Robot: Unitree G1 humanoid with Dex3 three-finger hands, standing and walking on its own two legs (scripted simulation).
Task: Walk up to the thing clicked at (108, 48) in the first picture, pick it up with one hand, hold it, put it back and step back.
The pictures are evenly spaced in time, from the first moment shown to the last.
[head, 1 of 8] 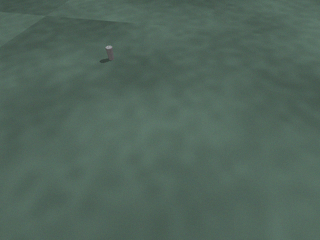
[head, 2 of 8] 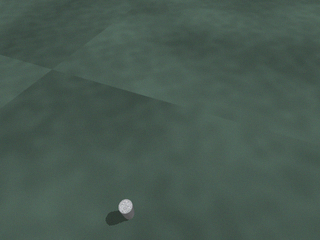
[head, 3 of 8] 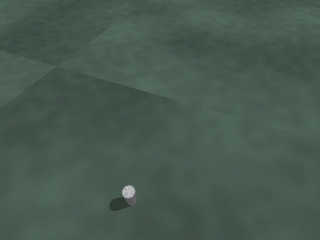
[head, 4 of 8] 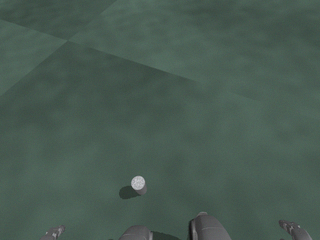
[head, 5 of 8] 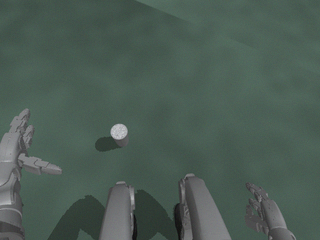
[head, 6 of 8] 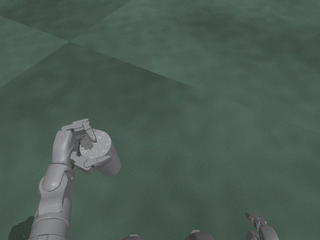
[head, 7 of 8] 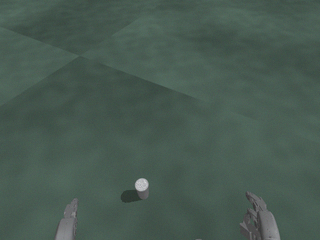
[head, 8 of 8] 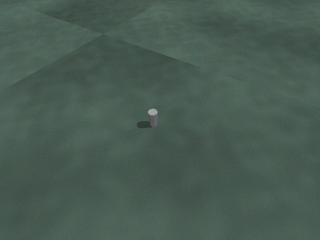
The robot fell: no
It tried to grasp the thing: yes
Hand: left
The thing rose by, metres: 0.65
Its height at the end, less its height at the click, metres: +0.00
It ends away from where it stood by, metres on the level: 0.02
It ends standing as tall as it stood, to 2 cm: yes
